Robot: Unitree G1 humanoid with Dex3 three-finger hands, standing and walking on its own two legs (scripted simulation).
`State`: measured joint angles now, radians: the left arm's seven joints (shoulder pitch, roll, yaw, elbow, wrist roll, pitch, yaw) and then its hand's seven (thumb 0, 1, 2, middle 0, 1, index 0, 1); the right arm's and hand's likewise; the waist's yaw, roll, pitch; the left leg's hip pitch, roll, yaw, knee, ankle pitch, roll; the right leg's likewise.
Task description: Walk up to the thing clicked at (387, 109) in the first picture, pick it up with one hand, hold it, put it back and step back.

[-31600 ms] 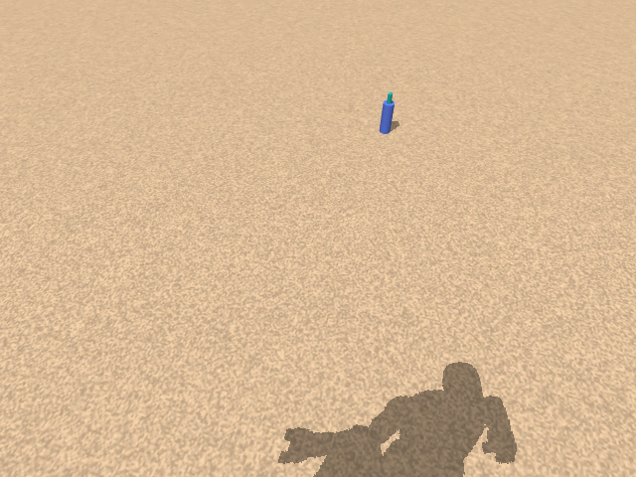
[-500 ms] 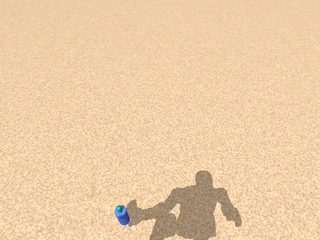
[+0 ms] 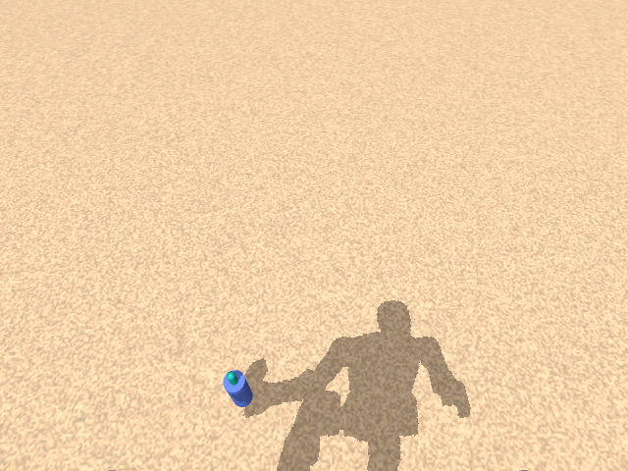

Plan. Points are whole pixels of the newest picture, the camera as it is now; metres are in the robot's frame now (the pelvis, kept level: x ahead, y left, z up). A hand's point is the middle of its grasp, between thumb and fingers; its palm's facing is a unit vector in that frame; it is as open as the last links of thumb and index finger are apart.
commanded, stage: step back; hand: left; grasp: from the side
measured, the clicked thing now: (237, 386) +0.39 +0.23 -0.66
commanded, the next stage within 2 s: none
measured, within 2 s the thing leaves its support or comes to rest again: neither
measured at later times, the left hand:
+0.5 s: hand out of the picture +0.08 +0.31 -0.18, palm faces -0.03 -0.93 -0.36, open 7.4 cm
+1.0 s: hand out of the picture -0.03 +0.30 -0.15, palm faces -0.05 -0.92 -0.40, open 7.4 cm
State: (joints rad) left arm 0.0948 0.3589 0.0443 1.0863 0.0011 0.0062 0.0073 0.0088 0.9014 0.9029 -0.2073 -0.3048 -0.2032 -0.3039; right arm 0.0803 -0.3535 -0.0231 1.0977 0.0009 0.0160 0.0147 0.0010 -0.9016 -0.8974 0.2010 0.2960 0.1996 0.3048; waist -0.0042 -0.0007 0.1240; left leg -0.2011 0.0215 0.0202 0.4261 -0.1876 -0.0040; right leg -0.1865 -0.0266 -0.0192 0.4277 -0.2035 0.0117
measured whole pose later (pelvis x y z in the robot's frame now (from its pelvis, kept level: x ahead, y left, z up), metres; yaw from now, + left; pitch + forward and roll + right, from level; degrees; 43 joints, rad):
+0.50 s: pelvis -0.08 +0.05 -0.02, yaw +1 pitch -1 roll -1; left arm 0.01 0.40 0.07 0.87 0.02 0.07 0.04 0.01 0.90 0.90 -0.21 -0.30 -0.20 -0.30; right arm 0.20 -0.35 -0.05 0.95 -0.04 0.04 0.00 0.00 -0.90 -0.90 0.20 0.30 0.20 0.30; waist -0.04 -0.07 0.19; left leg -0.28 -0.05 -0.01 0.68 -0.38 0.06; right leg -0.52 0.10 0.18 1.03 -0.52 -0.03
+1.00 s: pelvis -0.16 +0.05 -0.01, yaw -3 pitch -2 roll +2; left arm 0.12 0.35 0.06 0.80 0.04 0.04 0.02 0.01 0.90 0.90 -0.21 -0.30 -0.20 -0.30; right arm 0.12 -0.38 -0.04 0.87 0.01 0.04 -0.02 0.00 -0.90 -0.90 0.20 0.30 0.20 0.30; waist 0.02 -0.02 0.17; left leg -0.40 -0.10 -0.12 1.08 -0.53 0.00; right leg -0.31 0.01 0.08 0.61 -0.27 -0.03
